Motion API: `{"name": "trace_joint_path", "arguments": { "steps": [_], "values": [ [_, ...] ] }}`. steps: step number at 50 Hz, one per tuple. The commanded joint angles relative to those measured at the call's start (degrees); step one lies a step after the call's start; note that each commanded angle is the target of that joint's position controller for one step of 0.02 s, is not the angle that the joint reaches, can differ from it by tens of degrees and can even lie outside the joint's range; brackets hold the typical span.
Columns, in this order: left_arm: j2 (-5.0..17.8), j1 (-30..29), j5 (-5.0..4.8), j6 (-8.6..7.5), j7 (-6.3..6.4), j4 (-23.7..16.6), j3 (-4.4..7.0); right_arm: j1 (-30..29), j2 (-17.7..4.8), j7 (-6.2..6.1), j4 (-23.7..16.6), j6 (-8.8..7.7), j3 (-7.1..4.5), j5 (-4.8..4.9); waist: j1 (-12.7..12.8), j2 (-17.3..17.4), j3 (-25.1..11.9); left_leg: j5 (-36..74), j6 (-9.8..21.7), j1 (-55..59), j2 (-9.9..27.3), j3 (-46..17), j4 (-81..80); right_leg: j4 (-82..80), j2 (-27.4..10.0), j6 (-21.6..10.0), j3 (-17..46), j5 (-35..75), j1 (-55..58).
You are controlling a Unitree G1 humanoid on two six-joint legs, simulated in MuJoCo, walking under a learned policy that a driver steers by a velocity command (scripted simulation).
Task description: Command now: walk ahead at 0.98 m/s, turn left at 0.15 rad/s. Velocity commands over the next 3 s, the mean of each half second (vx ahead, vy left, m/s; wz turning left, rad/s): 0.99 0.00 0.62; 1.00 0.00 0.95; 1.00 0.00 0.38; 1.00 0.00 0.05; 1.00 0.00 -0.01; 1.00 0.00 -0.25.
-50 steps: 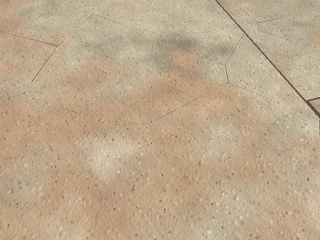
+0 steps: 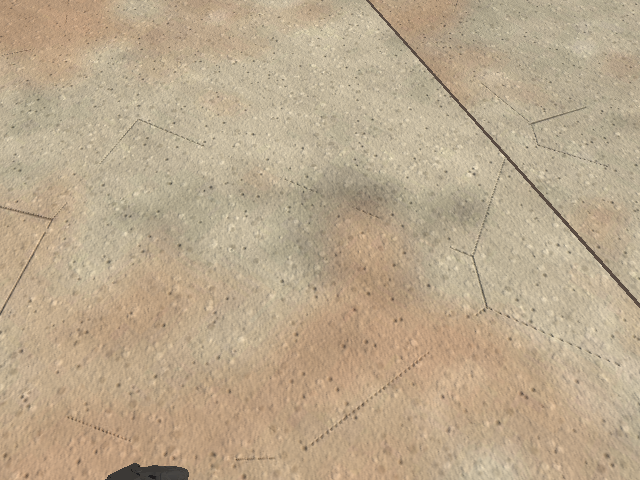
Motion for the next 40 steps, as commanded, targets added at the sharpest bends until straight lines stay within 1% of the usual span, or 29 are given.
{"name": "trace_joint_path", "arguments": {
  "steps": [1,3,4,5,6,7,8,9,10,11,12,14,16,19,22,23,24,26,27,28,29,30,31,32,33,34,35,37,40],
  "values": [
    [1.85,-7.78,-0.67,-0.62,0.00,-4.97,-0.46,-0.44,-7.76,-0.76,-3.20,-1.35,-0.54,0.34,1.82,2.34,8.92,41.20,3.06,-12.29,14.30,-5.75,-8.08,-9.85,4.35,-0.98,-3.59,5.28,13.60],
    [4.41,-6.21,-0.49,-0.78,1.00,-5.32,0.23,-0.85,-10.66,-1.24,-3.33,-0.89,-0.77,-0.31,3.57,4.50,4.58,62.98,2.76,-3.00,15.51,-6.31,0.01,-12.61,8.35,-1.71,-3.97,-0.53,17.60],
    [6.21,-2.05,-0.48,-0.85,1.68,-4.64,0.88,-1.33,-12.37,-1.68,-3.24,-0.42,-1.06,-0.88,6.07,6.50,0.99,71.15,2.72,0.07,16.44,-7.27,6.93,-12.96,9.89,-2.17,-2.86,-5.18,22.09],
    [8.72,6.21,-0.64,-0.95,2.59,-2.65,1.94,-2.28,-14.12,-2.06,-3.18,0.31,-1.47,-1.62,10.19,7.79,-4.14,73.27,2.89,0.39,17.10,-8.28,17.59,-13.13,10.56,-2.89,-0.93,-10.25,30.57],
    [10.42,17.59,-0.52,-1.08,3.53,0.63,2.89,-4.67,-14.98,-2.21,-3.58,1.00,-1.82,-1.79,15.87,7.18,-9.19,65.32,3.08,-4.44,15.83,-7.96,31.89,-16.35,9.13,-3.22,0.04,-11.67,42.87],
    [14.82,27.24,0.94,-1.10,4.75,2.43,4.27,-4.96,-10.80,-1.94,-5.11,0.98,-1.09,-2.07,17.93,4.01,-15.69,46.88,3.81,-16.86,12.97,-7.53,49.32,-13.25,-1.23,-3.75,9.76,-26.13,57.46],
    [18.13,26.86,3.52,-1.39,4.36,2.50,5.31,4.39,0.77,-0.77,-6.73,0.96,1.23,1.41,9.28,-13.47,-23.69,-7.04,1.90,-41.80,4.36,-6.90,72.68,-18.48,-19.78,-10.57,40.76,-43.46,75.05],
    [12.77,24.24,1.84,-1.22,3.17,2.09,5.00,-2.28,-7.63,-1.49,-7.48,0.77,-0.43,1.86,11.64,-5.73,-21.20,-4.16,3.95,-46.52,5.91,-9.98,75.31,-27.96,-17.34,-8.39,47.70,-51.12,69.11],
    [9.59,18.53,1.50,-1.77,2.95,2.35,4.20,-9.50,-8.66,-1.47,-9.50,0.94,-1.05,1.77,9.63,-3.50,-10.49,2.74,3.94,-48.48,8.85,-9.67,72.33,-30.35,-15.15,-6.15,36.59,-45.12,59.10],
    [7.30,16.14,1.44,-2.21,2.73,2.68,3.88,-11.67,-7.68,-1.08,-9.98,1.40,-0.88,1.07,8.24,0.69,-5.87,4.60,3.81,-47.14,10.69,-9.36,70.32,-31.83,-13.89,-5.18,29.79,-35.48,51.53],
    [5.67,16.05,1.40,-2.48,2.87,3.58,3.45,-12.59,-6.29,-0.52,-10.11,2.22,-0.89,0.09,6.77,1.42,-2.78,4.89,3.67,-45.86,12.12,-9.35,69.45,-32.86,-11.79,-3.53,22.92,-29.21,46.13],
    [2.94,17.67,0.21,-3.21,2.87,6.15,2.65,-12.21,-3.37,0.55,-11.57,4.27,-0.68,-1.28,3.67,-1.46,-0.15,4.78,2.65,-44.50,14.17,-8.80,68.30,-34.52,-9.89,-1.40,13.78,-24.21,39.82],
    [3.22,18.50,-1.13,-3.88,2.71,7.54,2.68,-16.49,-2.19,1.40,-14.28,5.58,-0.46,-1.69,2.69,-2.18,2.66,7.09,1.78,-48.69,15.67,-7.28,67.30,-36.26,-8.62,0.59,5.76,-18.36,37.84],
    [3.51,18.24,-0.53,-4.69,2.37,7.78,2.42,-24.02,-2.26,2.43,-18.08,5.98,0.15,-1.33,2.31,-2.32,6.07,17.19,1.57,-49.25,14.73,-3.11,59.29,-38.41,-4.16,2.66,-5.96,-6.35,33.60],
    [5.63,19.96,-0.43,-4.98,2.96,8.07,2.35,-29.36,-4.26,3.17,-19.68,5.98,0.19,-0.80,2.97,0.05,7.32,23.16,3.02,-46.54,11.54,2.61,46.58,-39.03,-1.56,4.43,-12.98,9.13,37.04],
    [7.72,21.27,-0.64,-5.09,3.28,8.13,2.48,-31.56,-3.85,3.48,-21.42,5.72,0.60,-1.12,2.53,-1.27,9.24,23.57,3.84,-45.42,11.84,3.84,40.80,-38.23,-3.91,4.69,-13.70,16.38,38.03],
    [8.64,22.10,-0.90,-4.87,3.83,8.30,2.51,-32.72,-5.13,3.65,-21.51,5.52,0.43,-1.51,2.50,-0.95,9.04,23.71,4.65,-43.62,9.63,6.42,37.66,-36.62,-4.25,5.15,-14.69,27.37,41.54],
    [11.64,23.65,-0.77,-3.42,5.23,7.56,3.05,-29.94,-7.51,3.39,-20.17,5.20,-0.22,-1.29,0.67,-3.08,4.78,21.34,5.98,-37.57,4.85,9.49,34.55,-29.04,-5.07,5.31,-15.30,45.64,48.36],
    [13.75,22.75,-0.45,-2.42,5.97,6.92,3.59,-24.45,-9.26,3.15,-18.93,5.16,-0.85,-1.12,-2.84,-4.71,1.20,18.38,6.81,-31.49,2.97,9.39,34.06,-21.23,-6.49,5.10,-14.83,53.70,49.76],
    [15.72,20.04,-0.10,-1.33,6.25,5.76,4.27,-14.38,-11.48,2.65,-16.38,5.17,-1.99,-0.92,-8.06,-6.12,-3.96,14.93,7.98,-21.29,1.43,8.05,34.56,-9.07,-7.74,4.18,-13.77,57.64,48.38],
    [16.39,17.08,0.31,-0.34,6.01,4.28,4.68,-2.06,-14.04,1.66,-12.59,5.22,-3.63,-0.89,-13.08,-5.31,-9.55,10.11,9.71,-8.20,0.74,4.53,32.83,7.66,-8.20,2.76,-11.68,51.95,43.17],
    [14.91,15.91,0.56,0.14,5.05,4.20,4.88,0.23,-16.08,0.31,-11.00,5.54,-5.24,-0.34,-12.76,0.18,-8.44,4.57,11.46,-0.61,2.85,-1.93,28.61,28.54,-1.52,3.02,-10.99,14.93,32.81],
    [4.90,15.48,1.57,-0.71,4.25,0.76,2.41,-5.82,-19.68,-0.16,-11.25,6.10,-5.92,-0.16,-4.57,13.61,-2.52,16.90,13.27,1.77,10.39,-17.25,31.04,49.02,7.38,4.20,-7.19,-34.76,12.52],
    [5.15,17.04,-0.53,-2.23,3.74,-6.77,1.71,-7.05,-23.90,-0.13,-13.60,6.66,-6.67,-1.72,-0.75,15.31,-14.86,3.25,24.61,15.13,19.02,-45.48,16.09,54.18,9.38,5.59,4.68,-35.17,-2.64],
    [8.02,13.08,-0.04,-3.75,3.77,-6.87,1.48,-7.77,-20.80,-0.68,-14.55,6.69,-6.55,-2.15,-1.76,4.85,-10.34,-9.19,22.44,11.45,21.90,-52.69,5.20,49.56,6.04,5.23,8.09,-31.07,-7.48],
    [9.52,11.14,-0.01,-4.14,3.72,-6.34,1.66,-9.37,-17.01,-1.05,-13.95,6.24,-5.77,-1.86,0.37,-2.58,-3.10,-8.79,19.44,1.98,20.43,-48.43,3.55,43.31,3.65,5.26,8.44,-27.10,-5.64],
    [8.76,10.01,1.02,-3.67,3.85,-6.37,1.42,-10.98,-15.58,-1.20,-13.72,5.48,-5.24,-1.44,3.07,-5.37,-0.44,-2.46,17.61,-6.10,17.95,-43.38,3.95,39.01,2.10,5.98,8.48,-26.71,-1.69],
    [7.65,11.33,2.72,-0.95,3.53,-6.06,0.91,-13.15,-13.25,-1.68,-14.46,3.66,-4.13,-0.46,6.60,-6.87,1.85,5.33,16.10,-18.65,13.36,-34.57,3.53,32.29,-0.66,8.20,8.36,-26.94,5.59],
    [6.17,3.17,2.43,0.86,2.72,-10.23,0.03,-11.83,-14.04,-1.30,-14.84,1.98,-4.04,-0.11,5.19,-4.47,4.84,12.65,14.60,-27.86,7.96,-27.34,1.19,17.40,-1.38,10.00,4.80,-21.48,9.23]
  ]
}}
